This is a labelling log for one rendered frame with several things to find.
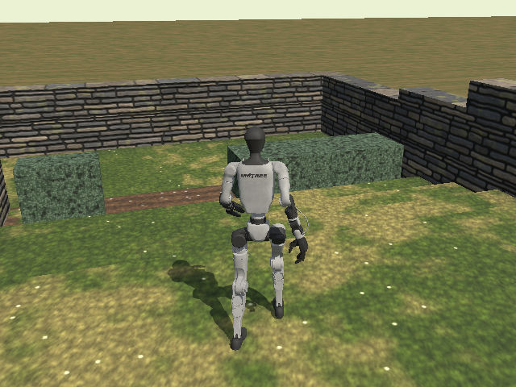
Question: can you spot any right robot upper arm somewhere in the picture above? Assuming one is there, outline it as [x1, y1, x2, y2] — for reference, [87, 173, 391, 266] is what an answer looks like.
[272, 161, 291, 207]

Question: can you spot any robot left hand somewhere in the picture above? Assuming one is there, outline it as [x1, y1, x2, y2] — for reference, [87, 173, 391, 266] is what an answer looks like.
[226, 201, 245, 217]

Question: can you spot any robot right hand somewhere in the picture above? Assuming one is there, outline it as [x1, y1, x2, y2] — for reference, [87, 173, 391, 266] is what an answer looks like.
[289, 237, 308, 264]

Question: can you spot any left robot forearm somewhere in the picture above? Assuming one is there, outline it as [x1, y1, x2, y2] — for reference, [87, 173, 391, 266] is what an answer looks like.
[219, 193, 233, 210]

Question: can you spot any left robot shin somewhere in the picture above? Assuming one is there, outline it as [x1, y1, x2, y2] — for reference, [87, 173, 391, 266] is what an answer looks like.
[231, 280, 246, 339]

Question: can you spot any left robot upper arm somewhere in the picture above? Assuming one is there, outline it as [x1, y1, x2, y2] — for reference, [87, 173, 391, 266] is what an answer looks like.
[220, 162, 239, 204]

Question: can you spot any robot left foot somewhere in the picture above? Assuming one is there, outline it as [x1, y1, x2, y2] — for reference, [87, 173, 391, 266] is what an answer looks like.
[231, 327, 247, 350]

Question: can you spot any right robot forearm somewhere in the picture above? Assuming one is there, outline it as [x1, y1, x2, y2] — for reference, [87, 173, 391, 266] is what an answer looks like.
[285, 194, 305, 239]

